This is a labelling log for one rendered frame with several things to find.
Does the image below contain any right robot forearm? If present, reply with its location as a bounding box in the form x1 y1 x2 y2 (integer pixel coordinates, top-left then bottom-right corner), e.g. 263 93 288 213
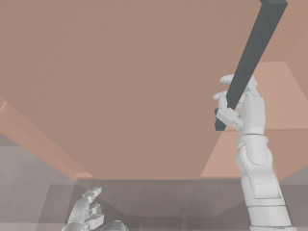
235 134 297 231

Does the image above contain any left robot thigh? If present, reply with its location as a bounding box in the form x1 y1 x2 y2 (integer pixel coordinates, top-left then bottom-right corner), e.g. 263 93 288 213
100 221 129 231

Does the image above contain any right robot hand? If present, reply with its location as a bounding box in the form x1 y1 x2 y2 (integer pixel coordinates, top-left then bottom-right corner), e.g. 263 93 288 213
213 74 266 137

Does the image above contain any left robot hand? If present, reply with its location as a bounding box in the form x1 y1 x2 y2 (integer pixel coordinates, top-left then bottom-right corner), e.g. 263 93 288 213
68 187 104 231

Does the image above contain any wardrobe door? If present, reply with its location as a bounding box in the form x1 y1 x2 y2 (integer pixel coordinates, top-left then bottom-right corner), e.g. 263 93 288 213
0 95 88 173
0 0 288 180

